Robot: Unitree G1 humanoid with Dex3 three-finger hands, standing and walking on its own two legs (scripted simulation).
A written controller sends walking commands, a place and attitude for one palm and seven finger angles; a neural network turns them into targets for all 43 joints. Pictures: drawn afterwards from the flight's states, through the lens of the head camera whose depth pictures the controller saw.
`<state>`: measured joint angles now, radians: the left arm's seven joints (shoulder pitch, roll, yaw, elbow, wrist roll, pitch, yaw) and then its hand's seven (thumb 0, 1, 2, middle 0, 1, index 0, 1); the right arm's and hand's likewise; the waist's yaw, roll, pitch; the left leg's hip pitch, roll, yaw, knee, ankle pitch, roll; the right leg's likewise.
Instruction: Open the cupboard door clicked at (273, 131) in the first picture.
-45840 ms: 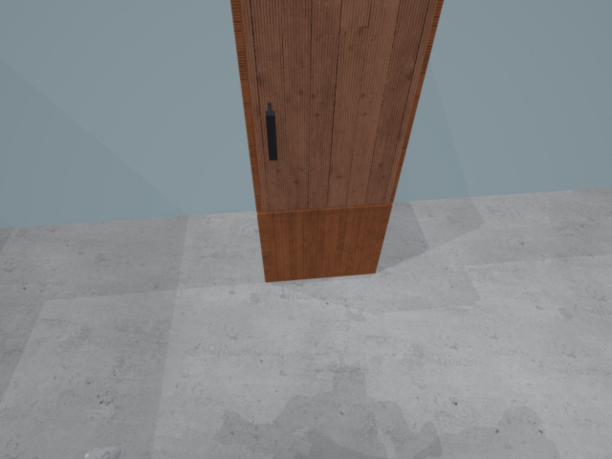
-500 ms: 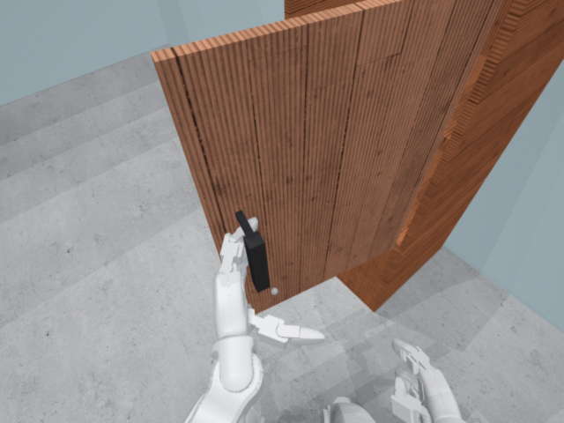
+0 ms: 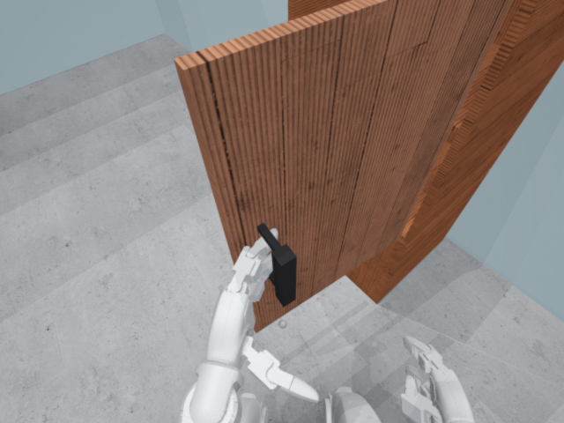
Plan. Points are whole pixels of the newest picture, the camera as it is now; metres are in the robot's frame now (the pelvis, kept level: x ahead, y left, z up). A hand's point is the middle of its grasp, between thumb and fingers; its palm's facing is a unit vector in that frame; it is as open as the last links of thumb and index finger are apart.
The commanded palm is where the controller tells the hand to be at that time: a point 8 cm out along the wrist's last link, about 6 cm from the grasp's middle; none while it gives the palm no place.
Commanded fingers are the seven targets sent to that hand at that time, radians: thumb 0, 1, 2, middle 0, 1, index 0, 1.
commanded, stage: slide the hand sideways off the handle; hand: left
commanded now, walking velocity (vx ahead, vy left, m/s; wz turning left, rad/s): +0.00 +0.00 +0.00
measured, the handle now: (276, 266) +0.32 +0.02 +0.05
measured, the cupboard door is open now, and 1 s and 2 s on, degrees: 82 82 82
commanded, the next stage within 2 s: draw the hand back to the body in 0.72 s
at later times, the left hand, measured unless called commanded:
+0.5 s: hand (244, 349) +0.21 +0.06 +0.06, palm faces -0.13 -0.99 -0.01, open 16.2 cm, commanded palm +0.18 +0.12 +0.06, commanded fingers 0.00 -0.50 0.30 -0.15 -0.30 -0.15 -0.30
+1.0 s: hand (193, 354) +0.20 +0.11 +0.08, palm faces -0.11 -0.99 -0.05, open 16.3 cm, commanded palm +0.17 +0.17 +0.09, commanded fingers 0.00 -0.50 0.30 -0.15 -0.30 -0.15 -0.30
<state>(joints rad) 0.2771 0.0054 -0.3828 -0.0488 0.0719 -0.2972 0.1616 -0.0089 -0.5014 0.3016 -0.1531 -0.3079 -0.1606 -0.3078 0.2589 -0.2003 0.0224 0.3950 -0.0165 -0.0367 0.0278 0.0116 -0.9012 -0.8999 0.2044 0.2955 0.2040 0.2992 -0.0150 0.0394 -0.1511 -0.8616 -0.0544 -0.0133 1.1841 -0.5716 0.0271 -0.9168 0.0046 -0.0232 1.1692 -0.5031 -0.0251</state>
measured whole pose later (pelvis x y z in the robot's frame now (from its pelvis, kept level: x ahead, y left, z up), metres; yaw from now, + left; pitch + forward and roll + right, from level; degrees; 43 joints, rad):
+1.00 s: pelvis +0.01 +0.00 +0.00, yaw +0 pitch +14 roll -1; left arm 0.60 0.19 -0.10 -0.36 -0.13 -0.29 -0.10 -0.01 -0.50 0.30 -0.15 -0.30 -0.16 -0.30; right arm 0.27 -0.21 0.01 0.36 0.02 -0.05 -0.04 0.01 -0.90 -0.90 0.21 0.30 0.21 0.30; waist 0.00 0.05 -0.17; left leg -0.87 -0.03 -0.04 1.23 -0.61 0.02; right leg -0.91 0.03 -0.05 1.18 -0.53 -0.03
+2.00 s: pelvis +0.03 +0.02 +0.09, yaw -1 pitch -3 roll -1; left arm 0.49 0.37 0.31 -0.45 -0.05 -0.05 0.12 0.01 0.56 0.76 -0.20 -0.30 -0.20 -0.30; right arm 0.23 -0.23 0.04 0.59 0.01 -0.14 -0.09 0.01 -0.90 -0.90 0.21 0.30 0.21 0.30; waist 0.06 0.06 -0.03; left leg -0.14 -0.04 -0.01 0.54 -0.34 0.05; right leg -0.18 0.02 0.00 0.50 -0.26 0.00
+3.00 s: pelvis -0.02 +0.02 +0.09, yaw -3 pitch -1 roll +0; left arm 0.55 0.43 0.41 -0.47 -0.02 -0.16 0.14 0.02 0.89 0.90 -0.22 -0.31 -0.22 -0.30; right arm 0.19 -0.24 -0.02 0.57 0.01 -0.02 -0.09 0.01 -0.90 -0.90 0.21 0.30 0.21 0.30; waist 0.00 0.00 0.02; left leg -0.26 -0.04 0.02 0.51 -0.24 0.05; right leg -0.31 0.02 0.03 0.47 -0.15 0.01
